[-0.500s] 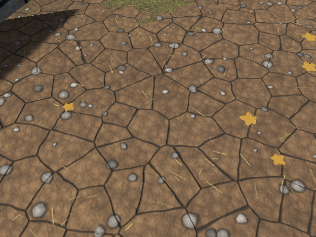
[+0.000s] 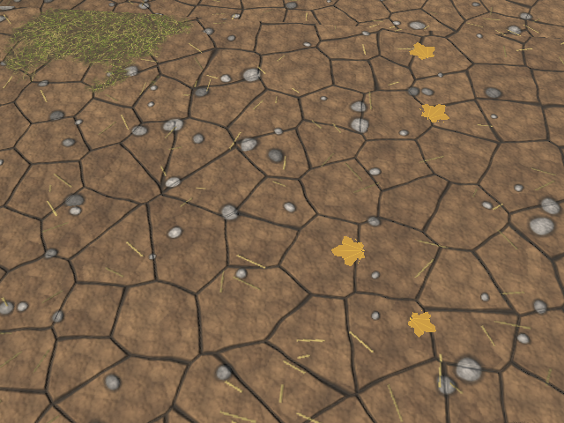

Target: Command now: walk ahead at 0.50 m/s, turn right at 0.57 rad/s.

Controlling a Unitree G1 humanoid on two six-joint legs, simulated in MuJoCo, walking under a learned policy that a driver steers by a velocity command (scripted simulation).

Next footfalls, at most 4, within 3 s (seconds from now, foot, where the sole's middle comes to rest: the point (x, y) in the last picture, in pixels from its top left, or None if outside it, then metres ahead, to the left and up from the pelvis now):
0.36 left None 0.40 0.13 -0.77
0.88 right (400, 364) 0.56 -0.23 -0.77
1.42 left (352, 232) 0.94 -0.15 -0.77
1.88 right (430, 171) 1.17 -0.40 -0.77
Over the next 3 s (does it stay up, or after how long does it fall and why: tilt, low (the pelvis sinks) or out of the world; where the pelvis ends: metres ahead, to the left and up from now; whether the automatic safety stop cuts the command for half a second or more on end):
stays up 1.47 -0.20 0.00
